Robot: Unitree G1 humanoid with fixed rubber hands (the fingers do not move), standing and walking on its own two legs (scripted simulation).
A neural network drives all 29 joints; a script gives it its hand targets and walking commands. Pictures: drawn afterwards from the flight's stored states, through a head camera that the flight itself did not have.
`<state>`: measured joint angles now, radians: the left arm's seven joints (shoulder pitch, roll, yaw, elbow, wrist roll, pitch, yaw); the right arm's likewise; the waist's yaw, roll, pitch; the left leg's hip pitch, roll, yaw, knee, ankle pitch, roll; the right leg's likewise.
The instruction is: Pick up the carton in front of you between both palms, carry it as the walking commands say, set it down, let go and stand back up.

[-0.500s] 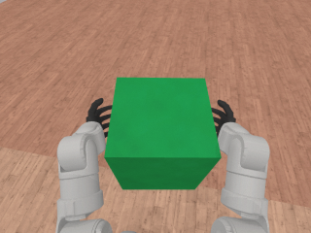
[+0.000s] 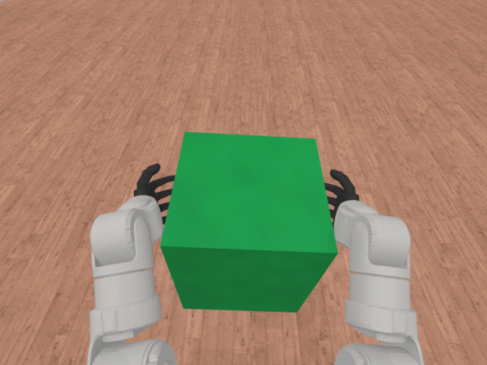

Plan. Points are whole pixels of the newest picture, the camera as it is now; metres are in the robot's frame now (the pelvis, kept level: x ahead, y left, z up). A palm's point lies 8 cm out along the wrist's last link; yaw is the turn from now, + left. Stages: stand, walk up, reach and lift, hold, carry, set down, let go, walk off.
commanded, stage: carry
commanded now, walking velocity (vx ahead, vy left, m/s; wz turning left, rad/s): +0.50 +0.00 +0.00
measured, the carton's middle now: (245, 229) +0.35 -0.02 +0.06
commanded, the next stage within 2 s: none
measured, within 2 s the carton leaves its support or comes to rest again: neither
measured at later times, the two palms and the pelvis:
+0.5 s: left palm (175, 98) +0.60 +0.10 +0.17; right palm (316, 94) +0.62 -0.19 +0.16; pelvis +0.27 -0.06 +0.04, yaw +2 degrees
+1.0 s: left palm (182, 69) +0.86 +0.11 +0.11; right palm (289, 69) +0.84 -0.18 +0.11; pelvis +0.58 -0.02 +0.05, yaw -2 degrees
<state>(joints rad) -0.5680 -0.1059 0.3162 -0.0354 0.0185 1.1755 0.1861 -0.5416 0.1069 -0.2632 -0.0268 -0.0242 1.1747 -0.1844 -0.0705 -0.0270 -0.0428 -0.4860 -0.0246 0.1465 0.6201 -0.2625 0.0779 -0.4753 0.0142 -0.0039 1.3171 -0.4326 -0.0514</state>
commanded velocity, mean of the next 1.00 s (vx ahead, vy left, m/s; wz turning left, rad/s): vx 0.50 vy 0.00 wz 0.00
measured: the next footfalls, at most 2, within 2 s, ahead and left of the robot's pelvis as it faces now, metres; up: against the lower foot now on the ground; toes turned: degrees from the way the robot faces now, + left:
right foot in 0.30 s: +0.32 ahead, -0.15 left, +0.01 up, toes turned -5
left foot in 0.76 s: +0.63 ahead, +0.06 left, +0.01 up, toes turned +8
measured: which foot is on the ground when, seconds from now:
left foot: down 0.00-0.30, up 0.32-0.74, down 0.76-1.00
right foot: up 0.00-0.28, down 0.30-0.76, up 0.78-1.00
